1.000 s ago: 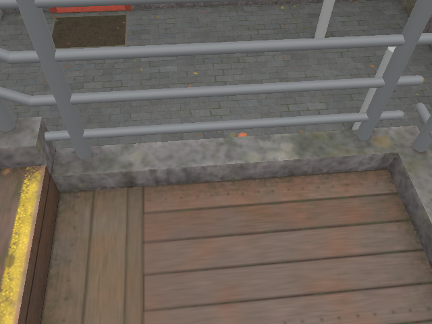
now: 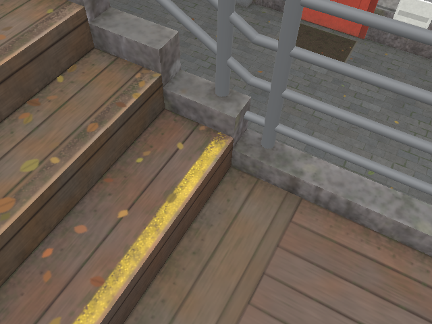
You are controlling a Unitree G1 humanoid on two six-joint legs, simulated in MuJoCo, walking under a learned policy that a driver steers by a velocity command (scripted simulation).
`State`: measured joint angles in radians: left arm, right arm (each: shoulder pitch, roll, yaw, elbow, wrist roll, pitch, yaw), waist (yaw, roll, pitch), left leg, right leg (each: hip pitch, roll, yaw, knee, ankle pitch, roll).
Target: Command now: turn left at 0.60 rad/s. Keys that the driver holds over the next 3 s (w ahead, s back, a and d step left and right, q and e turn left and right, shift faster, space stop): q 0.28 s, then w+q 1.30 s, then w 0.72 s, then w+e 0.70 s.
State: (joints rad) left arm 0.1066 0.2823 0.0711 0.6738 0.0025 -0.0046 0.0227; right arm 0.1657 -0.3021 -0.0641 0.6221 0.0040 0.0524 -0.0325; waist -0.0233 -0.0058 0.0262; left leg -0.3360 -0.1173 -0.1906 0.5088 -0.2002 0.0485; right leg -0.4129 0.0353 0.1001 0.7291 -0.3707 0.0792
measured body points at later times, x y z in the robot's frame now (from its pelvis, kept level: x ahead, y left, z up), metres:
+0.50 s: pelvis +0.00 +0.02 -0.01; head +0.01 +0.04 +0.44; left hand +0.02 +0.32 -0.13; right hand +0.21 -0.20 -0.11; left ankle -0.04 +0.10 -0.74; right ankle +0.01 -0.13 -0.73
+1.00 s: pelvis +0.21 +0.09 -0.01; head +0.24 +0.10 +0.44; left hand +0.21 +0.41 -0.09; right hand +0.40 -0.12 -0.14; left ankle +0.02 +0.11 -0.64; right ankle +0.32 +0.05 -0.74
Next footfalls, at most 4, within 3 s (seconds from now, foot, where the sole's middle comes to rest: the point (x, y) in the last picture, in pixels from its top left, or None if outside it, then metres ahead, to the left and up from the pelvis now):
0.06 right None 0.05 -0.13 -0.77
0.48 left None -0.01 0.12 -0.77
0.90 right None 0.35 0.07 -0.77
1.50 left None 0.38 0.50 -0.61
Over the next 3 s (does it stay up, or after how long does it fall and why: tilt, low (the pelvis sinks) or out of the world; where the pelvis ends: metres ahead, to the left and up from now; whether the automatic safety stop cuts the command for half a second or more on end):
stays up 0.80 1.06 0.51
